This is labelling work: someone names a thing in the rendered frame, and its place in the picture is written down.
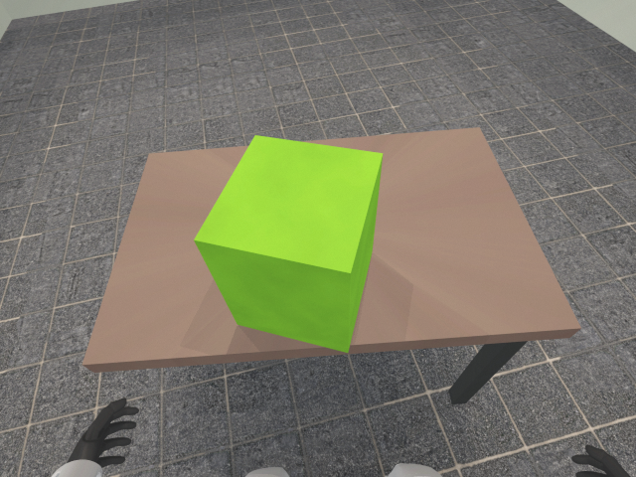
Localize left robot hand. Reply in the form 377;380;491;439
68;398;139;468

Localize right robot hand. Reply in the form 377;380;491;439
571;445;631;477

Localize table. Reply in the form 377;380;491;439
82;127;581;404

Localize carton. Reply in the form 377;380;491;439
194;135;383;353

